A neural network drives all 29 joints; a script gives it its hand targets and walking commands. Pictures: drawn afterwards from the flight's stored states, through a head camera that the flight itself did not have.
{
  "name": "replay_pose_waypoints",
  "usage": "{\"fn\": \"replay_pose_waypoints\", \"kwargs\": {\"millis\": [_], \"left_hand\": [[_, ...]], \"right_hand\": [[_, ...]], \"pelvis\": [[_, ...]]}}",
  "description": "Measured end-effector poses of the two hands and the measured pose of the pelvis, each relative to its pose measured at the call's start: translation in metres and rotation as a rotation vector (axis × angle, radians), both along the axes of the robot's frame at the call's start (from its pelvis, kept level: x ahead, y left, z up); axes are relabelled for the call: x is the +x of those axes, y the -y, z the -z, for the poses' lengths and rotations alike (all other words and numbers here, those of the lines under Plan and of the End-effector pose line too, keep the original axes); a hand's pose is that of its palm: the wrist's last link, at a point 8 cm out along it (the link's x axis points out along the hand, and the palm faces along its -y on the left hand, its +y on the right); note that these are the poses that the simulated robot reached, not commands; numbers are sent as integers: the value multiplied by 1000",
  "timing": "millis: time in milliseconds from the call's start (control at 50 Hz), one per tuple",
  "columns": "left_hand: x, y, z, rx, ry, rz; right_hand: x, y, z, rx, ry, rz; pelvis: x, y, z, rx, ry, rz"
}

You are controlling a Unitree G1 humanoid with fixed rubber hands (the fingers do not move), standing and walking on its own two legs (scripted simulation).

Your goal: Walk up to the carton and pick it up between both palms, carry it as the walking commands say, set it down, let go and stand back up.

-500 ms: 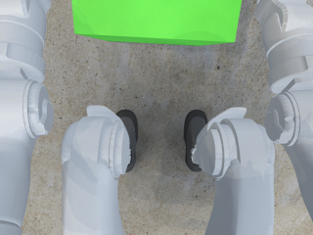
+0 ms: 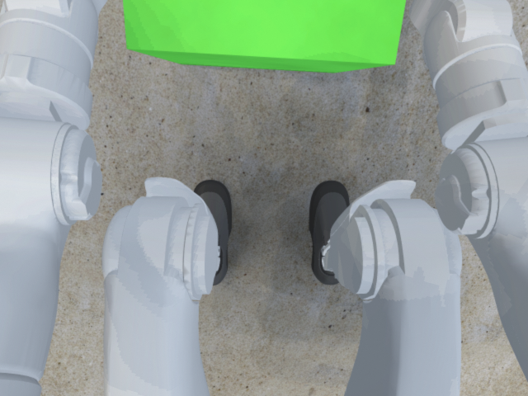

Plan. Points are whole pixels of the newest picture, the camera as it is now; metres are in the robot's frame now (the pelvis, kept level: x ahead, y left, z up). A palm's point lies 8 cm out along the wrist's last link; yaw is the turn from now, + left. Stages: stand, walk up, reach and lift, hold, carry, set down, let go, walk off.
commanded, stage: reach and lift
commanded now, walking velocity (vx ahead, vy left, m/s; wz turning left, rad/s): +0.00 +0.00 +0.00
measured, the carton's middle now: out of the picture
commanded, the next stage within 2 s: none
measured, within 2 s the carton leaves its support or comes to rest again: leaves its support in 0.94 s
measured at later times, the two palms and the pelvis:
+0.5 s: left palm out of the picture +0.56 +0.20 -0.17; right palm out of the picture +0.56 -0.14 -0.17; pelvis +0.00 +0.00 +0.00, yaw +0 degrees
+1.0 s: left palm out of the picture +0.56 +0.20 -0.16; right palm out of the picture +0.56 -0.13 -0.16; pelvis +0.01 +0.00 +0.00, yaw +0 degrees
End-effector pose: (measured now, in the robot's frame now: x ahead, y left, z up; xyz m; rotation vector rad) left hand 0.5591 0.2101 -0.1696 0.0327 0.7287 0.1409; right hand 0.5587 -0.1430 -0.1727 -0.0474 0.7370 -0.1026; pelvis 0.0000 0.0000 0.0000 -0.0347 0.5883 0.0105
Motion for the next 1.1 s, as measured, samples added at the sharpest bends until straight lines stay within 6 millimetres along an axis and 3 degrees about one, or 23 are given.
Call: {"fn": "replay_pose_waypoints", "kwargs": {"millis": [100,880,1100], "left_hand": [[1,12,2,-6,1,15],[-3,10,1,-26,-23,41],[5,6,-37,-4,18,22]], "right_hand": [[0,0,0,-9,2,2],[1,-3,-2,20,-23,15],[3,-9,-32,31,21,35]], "pelvis": [[0,0,-1,1,-3,2],[8,1,6,7,8,8],[6,2,-2,6,-36,-5]]}}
